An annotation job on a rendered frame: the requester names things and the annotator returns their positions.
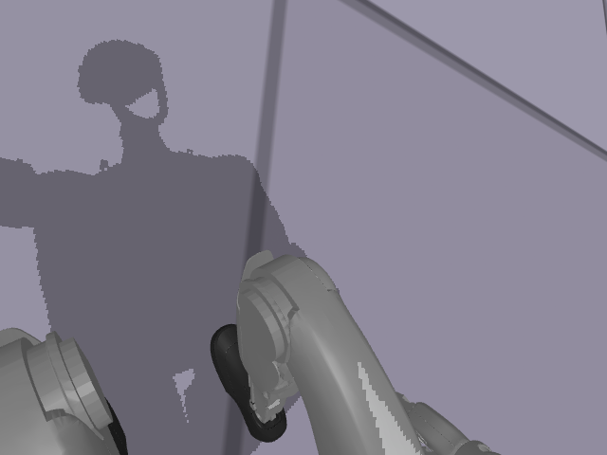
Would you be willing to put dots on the right robot hand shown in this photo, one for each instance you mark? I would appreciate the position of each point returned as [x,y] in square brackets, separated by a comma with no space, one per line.
[432,429]

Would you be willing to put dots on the right robot foot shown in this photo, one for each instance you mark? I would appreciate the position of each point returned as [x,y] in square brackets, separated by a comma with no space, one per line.
[234,378]

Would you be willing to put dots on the left robot foot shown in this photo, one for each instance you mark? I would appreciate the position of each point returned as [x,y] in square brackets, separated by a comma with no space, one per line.
[117,433]

